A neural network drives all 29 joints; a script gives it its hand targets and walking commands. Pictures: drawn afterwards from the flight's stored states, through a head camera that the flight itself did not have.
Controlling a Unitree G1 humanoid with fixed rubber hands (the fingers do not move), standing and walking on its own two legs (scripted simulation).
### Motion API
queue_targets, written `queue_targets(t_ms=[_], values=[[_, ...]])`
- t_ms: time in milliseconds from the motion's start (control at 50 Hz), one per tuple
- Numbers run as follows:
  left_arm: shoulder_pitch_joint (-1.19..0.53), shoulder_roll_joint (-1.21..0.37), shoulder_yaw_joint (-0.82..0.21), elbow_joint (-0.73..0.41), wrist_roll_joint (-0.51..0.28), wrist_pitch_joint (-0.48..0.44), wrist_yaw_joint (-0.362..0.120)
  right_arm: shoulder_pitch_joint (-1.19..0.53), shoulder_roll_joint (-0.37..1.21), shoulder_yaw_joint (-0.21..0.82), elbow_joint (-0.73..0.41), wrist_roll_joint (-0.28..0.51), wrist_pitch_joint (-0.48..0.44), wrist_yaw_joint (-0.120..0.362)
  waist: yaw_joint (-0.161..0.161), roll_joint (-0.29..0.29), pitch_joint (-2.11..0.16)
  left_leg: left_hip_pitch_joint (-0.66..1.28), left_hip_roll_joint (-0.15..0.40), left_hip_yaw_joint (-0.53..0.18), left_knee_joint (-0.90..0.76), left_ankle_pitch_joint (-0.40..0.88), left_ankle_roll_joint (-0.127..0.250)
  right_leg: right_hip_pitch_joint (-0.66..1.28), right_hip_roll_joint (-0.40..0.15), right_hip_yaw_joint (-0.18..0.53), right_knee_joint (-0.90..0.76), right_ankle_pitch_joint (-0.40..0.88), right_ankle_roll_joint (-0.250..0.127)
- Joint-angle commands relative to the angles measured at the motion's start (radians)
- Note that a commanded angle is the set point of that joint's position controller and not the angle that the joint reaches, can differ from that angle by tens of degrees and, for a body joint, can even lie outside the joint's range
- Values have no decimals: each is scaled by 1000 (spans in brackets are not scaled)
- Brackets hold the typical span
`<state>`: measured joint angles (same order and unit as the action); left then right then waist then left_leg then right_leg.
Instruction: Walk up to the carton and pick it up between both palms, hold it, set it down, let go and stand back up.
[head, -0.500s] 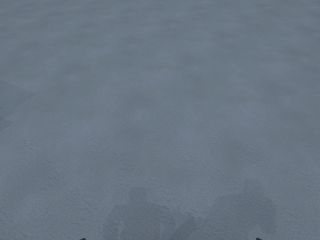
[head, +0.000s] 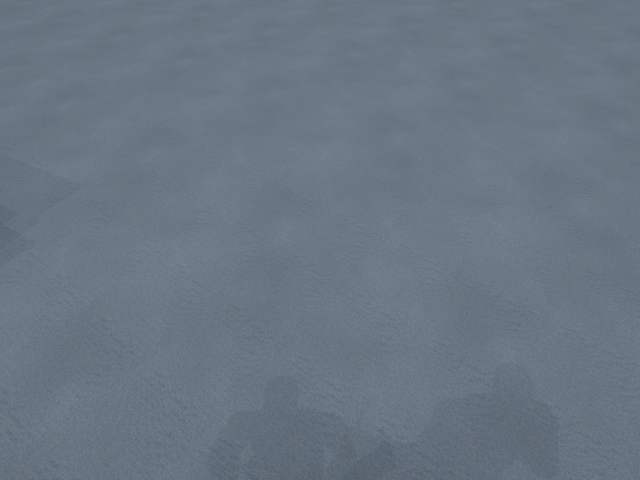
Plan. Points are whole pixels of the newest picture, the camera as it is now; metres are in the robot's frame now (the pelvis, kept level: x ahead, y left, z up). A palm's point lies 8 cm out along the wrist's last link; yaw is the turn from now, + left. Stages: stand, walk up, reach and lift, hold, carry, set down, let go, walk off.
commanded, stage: stand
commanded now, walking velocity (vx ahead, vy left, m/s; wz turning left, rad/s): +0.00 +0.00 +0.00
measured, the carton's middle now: out of the picture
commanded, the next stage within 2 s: walk up in 0.50 s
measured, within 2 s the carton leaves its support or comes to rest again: neither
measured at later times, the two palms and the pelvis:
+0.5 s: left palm out of the picture +0.09 +0.25 -0.11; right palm out of the picture +0.10 -0.25 -0.10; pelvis +0.01 +0.00 +0.00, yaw +1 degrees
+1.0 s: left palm out of the picture +0.01 +0.34 -0.13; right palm (494, 463) +0.21 -0.20 -0.09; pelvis +0.04 +0.04 -0.01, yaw +19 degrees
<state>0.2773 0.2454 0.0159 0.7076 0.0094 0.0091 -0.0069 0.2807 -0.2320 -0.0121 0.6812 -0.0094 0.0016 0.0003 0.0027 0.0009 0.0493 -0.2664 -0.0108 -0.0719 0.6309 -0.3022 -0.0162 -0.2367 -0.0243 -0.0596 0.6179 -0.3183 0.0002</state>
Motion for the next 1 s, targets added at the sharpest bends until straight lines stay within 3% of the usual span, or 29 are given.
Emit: queue_targets(t_ms=[0, 80, 140, 220, 300, 400, 440, 500, 520, 560, 580, 620, 660, 680, 700, 720, 740, 760, 800, 840, 900, 940, 960, 980], values=[[-10, 145, 43, -95, 0, -24, 3, -9, -143, -39, -88, -4, -26, -6, 5, 8, -1, -33, 59, -83, -153, 96, 38, -47, -79, 119, -191, -10, -37], [6, 142, 40, -91, 5, -24, 4, -7, -141, -40, -83, 0, -27, -6, 1, 30, -8, -57, 62, -88, -165, 53, 46, -16, -81, 112, -183, -18, -40], [2, 147, 40, -82, 3, -24, 4, 9, -134, -40, -74, -1, -23, -6, -3, -4, 24, -42, 56, -84, -162, 40, 42, -65, -85, 126, -209, -67, -38], [6, 146, 41, -78, 2, -22, 5, 7, -144, -38, -75, -1, -26, -5, 6, 31, -13, -73, 67, -111, -189, 19, 45, -9, -76, 107, -174, -41, -36], [5, 148, 39, -70, 1, -28, 7, 16, -142, -41, -73, 0, -29, -7, 2, -13, -42, -28, 56, -97, -140, 129, 42, -15, -88, 116, -182, 22, -36], [9, 144, 37, -65, 1, -21, 6, 15, -151, -43, -69, -1, -28, -10, 5, 39, -47, -34, 67, -101, -139, 189, 45, 15, -82, 86, -150, 76, -33], [21, 147, 34, -60, 0, -22, 7, 24, -145, -41, -67, 1, -25, -12, 4, 9, -43, -25, 64, -102, -147, 175, 45, 10, -83, 90, -158, 70, -35], [22, 151, 35, -53, 2, -20, 8, 7, -143, -39, -66, -1, -20, -13, 7, 41, 8, -64, 56, -97, -134, 176, 46, -11, -90, 98, -176, 67, -37], [23, 163, 36, -56, -1, -19, 8, 23, -138, -36, -64, -4, -19, -13, 5, 22, 1, -57, 53, -101, -135, 177, 44, -11, -94, 96, -177, 62, -39], [12, 155, 34, -55, 1, -20, 9, 25, -151, -38, -63, 1, -20, -13, 3, 43, -6, -43, 57, -104, -131, 218, 43, 7, -90, 90, -163, 120, -39], [6, 154, 35, -55, -4, -22, 9, 22, -142, -36, -67, 2, -20, -14, 3, 2, -5, -39, 55, -105, -125, 219, 42, 6, -93, 92, -168, 119, -43], [7, 147, 32, -58, -2, -19, 7, 9, -150, -37, -68, -2, -21, -15, 13, 24, -7, -37, 60, -105, -126, 237, 44, 9, -88, 83, -163, 132, -43], [7, 155, 34, -51, -1, -19, 8, 10, -146, -39, -67, 1, -19, -16, 9, -14, -31, -21, 51, -101, -118, 229, 42, 9, -91, 81, -177, 122, -42], [64, 232, 102, -56, 53, -38, 19, -24, -190, -62, -97, -27, 3, 42, 46, -133, -63, -432, -10, -85, 18, -166, 63, 351, -193, 196, -248, -311, -137], [118, 297, 119, -34, 73, -47, 34, -114, -159, -54, -133, -53, 24, 66, 106, -272, 2, -617, 12, 40, 306, -174, 15, 368, -478, 393, -439, -451, -252], [84, 296, 112, -12, 89, -51, 49, -125, -175, -60, -140, -86, 43, 78, 68, -179, 59, -642, 137, 8, 446, -159, -16, 261, -609, 426, -474, -457, -316], [45, 274, 108, -4, 88, -58, 59, -107, -199, -79, -129, -92, 54, 90, 45, -93, 85, -582, 161, -2, 469, -146, -29, 186, -610, 397, -467, -397, -328], [34, 254, 97, 3, 86, -74, 62, -104, -209, -90, -133, -95, 54, 98, 39, -49, 85, -537, 180, -19, 456, -107, -29, 159, -570, 343, -443, -314, -308], [35, 229, 89, 2, 74, -99, 62, -107, -189, -96, -132, -82, 40, 118, 45, -29, 85, -503, 207, -32, 438, -70, -19, 134, -504, 212, -428, -251, -259], [-13, 266, 106, 14, 79, -99, 65, -77, -136, -84, -104, -50, 41, 137, 32, -115, 65, -474, 213, 5, 403, -53, -15, 149, -475, 82, -427, -231, -244], [-99, 289, 113, 10, 80, -98, 57, -80, -125, -84, -85, -26, 35, 148, 4, -181, 64, -299, 225, 51, 251, -60, 8, 71, -450, -56, -415, -271, -229], [-108, 280, 111, 11, 84, -91, 54, -54, -139, -92, -58, -19, 18, 145, -14, -170, 73, -161, 184, 140, 165, -35, 33, 10, -409, -135, -368, -252, -210], [-103, 281, 111, 10, 82, -88, 50, -38, -151, -99, -44, -17, 10, 140, -18, -143, 61, -92, 157, 184, 154, -38, 45, -33, -386, -161, -341, -313, -206], [-115, 299, 114, 16, 84, -79, 47, 6, -155, -106, -20, -20, 1, 132, -48, -128, 64, 7, 131, 236, 138, -16, 56, -101, -380, -175, -278, -390, -207]])
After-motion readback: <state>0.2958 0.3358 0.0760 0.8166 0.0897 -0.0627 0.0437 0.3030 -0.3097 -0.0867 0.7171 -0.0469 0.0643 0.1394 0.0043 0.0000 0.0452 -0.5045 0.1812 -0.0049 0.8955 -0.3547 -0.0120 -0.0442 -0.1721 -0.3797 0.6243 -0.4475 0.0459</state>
